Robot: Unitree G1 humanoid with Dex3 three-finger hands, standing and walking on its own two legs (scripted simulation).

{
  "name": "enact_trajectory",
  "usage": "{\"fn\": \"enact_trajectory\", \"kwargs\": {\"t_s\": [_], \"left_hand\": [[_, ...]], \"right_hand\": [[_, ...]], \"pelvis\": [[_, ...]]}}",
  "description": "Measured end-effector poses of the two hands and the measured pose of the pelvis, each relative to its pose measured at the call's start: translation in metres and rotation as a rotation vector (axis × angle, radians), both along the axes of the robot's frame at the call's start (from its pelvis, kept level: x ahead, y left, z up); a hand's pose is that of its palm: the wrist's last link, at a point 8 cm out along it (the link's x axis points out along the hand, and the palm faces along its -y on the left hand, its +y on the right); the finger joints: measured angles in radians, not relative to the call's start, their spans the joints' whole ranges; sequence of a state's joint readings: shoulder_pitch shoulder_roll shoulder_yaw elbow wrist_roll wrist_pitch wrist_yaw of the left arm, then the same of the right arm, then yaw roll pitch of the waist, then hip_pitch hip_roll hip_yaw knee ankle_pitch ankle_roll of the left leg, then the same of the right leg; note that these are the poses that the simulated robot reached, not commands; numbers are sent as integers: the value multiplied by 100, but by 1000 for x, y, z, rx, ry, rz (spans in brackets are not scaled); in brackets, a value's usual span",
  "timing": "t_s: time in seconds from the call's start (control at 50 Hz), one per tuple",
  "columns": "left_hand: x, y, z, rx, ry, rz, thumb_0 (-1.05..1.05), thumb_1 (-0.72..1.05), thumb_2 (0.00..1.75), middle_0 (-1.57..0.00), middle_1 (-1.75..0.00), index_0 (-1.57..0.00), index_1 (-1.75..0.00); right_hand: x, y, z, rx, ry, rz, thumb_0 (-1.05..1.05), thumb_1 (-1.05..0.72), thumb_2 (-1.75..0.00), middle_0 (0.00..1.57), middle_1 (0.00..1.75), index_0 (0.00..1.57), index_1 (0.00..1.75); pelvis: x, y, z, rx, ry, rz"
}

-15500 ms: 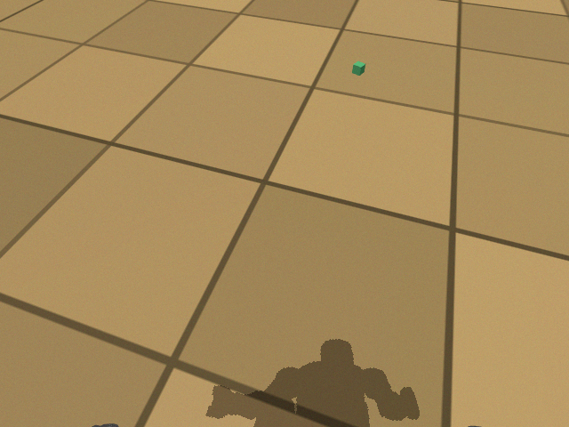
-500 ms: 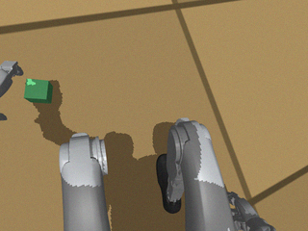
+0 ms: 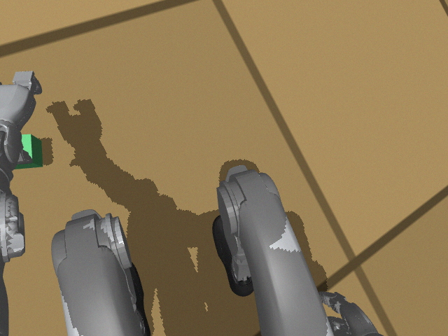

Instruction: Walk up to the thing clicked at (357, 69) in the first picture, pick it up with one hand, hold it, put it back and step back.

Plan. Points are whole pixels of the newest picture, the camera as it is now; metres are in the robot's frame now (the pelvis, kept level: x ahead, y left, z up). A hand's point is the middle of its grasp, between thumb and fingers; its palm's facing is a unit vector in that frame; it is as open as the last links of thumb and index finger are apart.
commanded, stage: approach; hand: left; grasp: from above
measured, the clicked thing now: (20, 152) +0.48 +0.29 -0.31
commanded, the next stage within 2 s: close in in 0.18 s
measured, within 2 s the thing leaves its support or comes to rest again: neither
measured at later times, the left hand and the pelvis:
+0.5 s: hand out of the picture +0.46 +0.31 -0.19, palm faces -0.48 -0.02 -0.88, open 13.2 cm; pelvis +0.00 +0.01 -0.02, yaw -1 degrees
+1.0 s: hand (9, 149) +0.47 +0.28 -0.25, palm faces -0.48 -0.02 -0.88, open 13.8 cm; pelvis +0.00 +0.01 -0.03, yaw -4 degrees
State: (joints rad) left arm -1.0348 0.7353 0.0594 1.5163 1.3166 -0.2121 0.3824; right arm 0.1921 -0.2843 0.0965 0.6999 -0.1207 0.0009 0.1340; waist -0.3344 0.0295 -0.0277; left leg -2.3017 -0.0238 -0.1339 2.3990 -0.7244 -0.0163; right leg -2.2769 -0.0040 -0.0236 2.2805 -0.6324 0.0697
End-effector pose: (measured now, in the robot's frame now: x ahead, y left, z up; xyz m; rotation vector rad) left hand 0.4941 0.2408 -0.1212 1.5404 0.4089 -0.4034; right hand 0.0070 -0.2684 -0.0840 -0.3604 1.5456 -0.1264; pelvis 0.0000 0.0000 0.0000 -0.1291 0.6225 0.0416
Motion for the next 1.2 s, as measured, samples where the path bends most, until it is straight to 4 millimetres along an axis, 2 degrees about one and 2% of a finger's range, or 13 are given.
{"fn": "enact_trajectory", "kwargs": {"t_s": [0.1, 0.2, 0.28, 0.34, 0.44, 0.54, 0.64, 0.84, 0.94, 1.06, 1.2], "left_hand": [[-26, 24, -9, -21, 43, 20, 0, -45, 94, -12, -101, -14, -98], [-46, 60, -9, -30, 29, 29, 0, -43, 93, -14, -99, -16, -96], [-50, 84, -3, -25, -6, 34, 0, -42, 94, -15, -99, -17, -97], [-46, 92, 1, -17, -20, 15, 0, -40, 96, -16, -102, -18, -99], [-32, 86, -3, -36, -27, -13, 0, -39, 95, -13, -106, -17, -102], [-22, 70, -14, -57, -26, -54, 0, -38, 92, -11, -108, -16, -103], [-19, 60, -27, -71, -35, -42, 0, -39, 91, -9, -107, -14, -102], [-20, 50, -59, -45, -9, -31, 0, -43, 94, -9, -102, -12, -99], [-16, 46, -70, -43, -15, -21, 0, -44, 95, -9, -100, -11, -98], [-14, 45, -77, -40, -21, -10, 0, -45, 96, -10, -98, -11, -97], [-17, 46, -83, -47, -6, 2, 0, -44, 96, -11, -96, -12, -95]], "right_hand": [[-1, -1, -5, 17, 30, 30, 0, -92, -89, 20, 30, 21, 30], [14, -6, -11, 4, 32, 101, 0, -92, -89, 20, 30, 21, 30], [32, -10, -15, -24, 11, 153, 0, -92, -89, 20, 30, 21, 30], [46, -10, -14, -46, -12, 175, 0, -92, -89, 20, 30, 20, 30], [61, -4, -7, -69, -49, 191, 0, -92, -89, 20, 30, 20, 30], [61, 3, 1, -77, -63, 182, 0, -91, -89, 20, 30, 20, 30], [46, 9, 3, -68, -41, 168, 0, -91, -89, 20, 30, 20, 30], [2, 16, 0, -34, 41, 151, 0, -90, -90, 20, 30, 21, 30], [-9, 18, -1, -20, 65, 154, 0, -90, -90, 20, 30, 21, 30], [-5, 18, -2, -8, 66, 175, 0, -90, -90, 20, 30, 21, 30], [16, 14, -2, -10, 30, 230, 0, -90, -90, 20, 30, 21, 30]], "pelvis": [[-2, -2, -2, 3, -21, 1], [-4, -2, -9, -1, -42, 6], [-4, 0, -15, -9, -54, 8], [-4, 3, -17, -18, -56, 8], [-2, 9, -16, -36, -50, 8], [-1, 12, -15, -53, -43, 7], [-1, 13, -17, -58, -40, 5], [-2, 11, -28, -59, -58, -12], [-1, 10, -33, -63, -65, -22], [2, 9, -34, -67, -64, -28], [4, 9, -33, -72, -70, -30]]}}
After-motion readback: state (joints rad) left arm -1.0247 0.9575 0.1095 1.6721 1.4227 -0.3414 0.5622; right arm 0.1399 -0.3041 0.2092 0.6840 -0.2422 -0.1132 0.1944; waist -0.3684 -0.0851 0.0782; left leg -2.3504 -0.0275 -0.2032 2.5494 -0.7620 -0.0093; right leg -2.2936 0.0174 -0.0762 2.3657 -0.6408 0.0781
